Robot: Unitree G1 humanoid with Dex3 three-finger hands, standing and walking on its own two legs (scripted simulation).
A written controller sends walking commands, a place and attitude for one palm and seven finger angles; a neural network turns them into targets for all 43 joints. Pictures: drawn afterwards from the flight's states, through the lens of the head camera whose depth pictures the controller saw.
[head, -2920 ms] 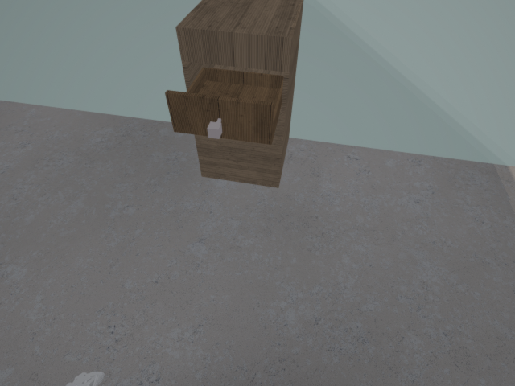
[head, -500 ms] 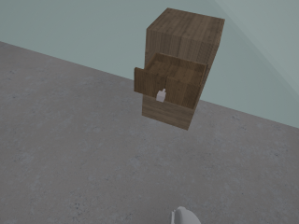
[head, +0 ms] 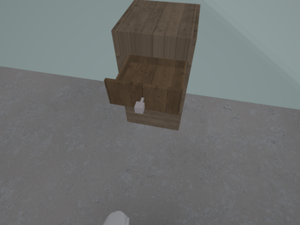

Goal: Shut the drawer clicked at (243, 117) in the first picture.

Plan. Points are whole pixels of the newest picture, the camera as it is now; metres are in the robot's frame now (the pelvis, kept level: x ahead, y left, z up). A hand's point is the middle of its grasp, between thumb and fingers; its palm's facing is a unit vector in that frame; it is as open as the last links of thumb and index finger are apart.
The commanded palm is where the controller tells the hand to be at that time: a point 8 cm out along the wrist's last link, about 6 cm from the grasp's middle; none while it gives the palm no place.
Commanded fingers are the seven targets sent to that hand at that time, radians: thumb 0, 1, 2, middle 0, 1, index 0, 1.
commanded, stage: turn to face it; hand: left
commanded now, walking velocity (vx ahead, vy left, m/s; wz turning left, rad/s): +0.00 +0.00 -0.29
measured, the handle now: (140, 104) +0.67 +0.10 -0.20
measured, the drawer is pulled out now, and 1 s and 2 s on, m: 0.24 0.24 0.24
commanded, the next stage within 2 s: take the last steps up to it in 0.20 s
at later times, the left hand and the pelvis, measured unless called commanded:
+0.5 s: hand out of the picture +0.09 +0.23 -0.17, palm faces -0.12 -0.97 -0.21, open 7.4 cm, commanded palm none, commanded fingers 0.00 0.90 0.90 -0.20 -0.30 -0.20 -0.30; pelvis +0.02 +0.04 +0.01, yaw -11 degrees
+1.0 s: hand out of the picture +0.11 +0.12 -0.16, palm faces -0.10 -0.97 -0.21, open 7.3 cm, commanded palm none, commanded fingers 0.00 0.90 0.90 -0.20 -0.30 -0.20 -0.30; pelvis +0.09 -0.06 +0.01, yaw -9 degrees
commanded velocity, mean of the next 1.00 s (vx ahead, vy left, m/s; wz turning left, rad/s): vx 0.21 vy -0.01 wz -0.09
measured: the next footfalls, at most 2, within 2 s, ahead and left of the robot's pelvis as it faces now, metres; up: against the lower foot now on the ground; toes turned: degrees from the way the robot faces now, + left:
left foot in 0.24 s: +0.04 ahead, +0.16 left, +0.00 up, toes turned -4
right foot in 0.68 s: +0.07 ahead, -0.14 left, +0.00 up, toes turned -18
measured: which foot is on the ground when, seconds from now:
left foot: up 0.00-0.22, down 0.24-0.68, up 0.70-1.00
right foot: down 0.00-0.26, up 0.28-0.66, down 0.68-1.00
